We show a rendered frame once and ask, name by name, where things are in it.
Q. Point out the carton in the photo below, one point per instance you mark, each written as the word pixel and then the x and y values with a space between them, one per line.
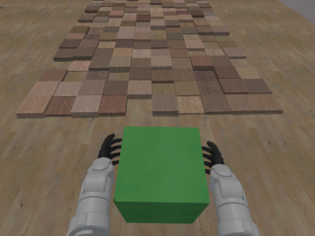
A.
pixel 161 176

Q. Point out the robot left hand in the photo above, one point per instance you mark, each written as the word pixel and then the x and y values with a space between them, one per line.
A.
pixel 106 148

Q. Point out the right robot forearm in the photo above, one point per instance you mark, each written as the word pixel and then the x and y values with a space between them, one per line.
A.
pixel 231 205

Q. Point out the robot right hand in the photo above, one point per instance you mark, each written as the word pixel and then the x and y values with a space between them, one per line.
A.
pixel 215 156

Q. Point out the left robot forearm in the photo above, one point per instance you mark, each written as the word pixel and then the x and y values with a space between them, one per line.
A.
pixel 92 213

